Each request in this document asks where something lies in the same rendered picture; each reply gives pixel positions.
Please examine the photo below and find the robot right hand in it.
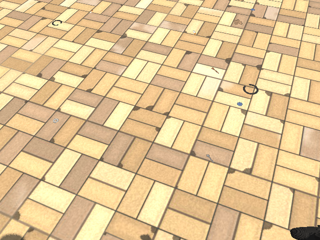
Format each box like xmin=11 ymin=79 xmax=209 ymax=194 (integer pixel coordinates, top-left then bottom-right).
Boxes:
xmin=290 ymin=225 xmax=320 ymax=240

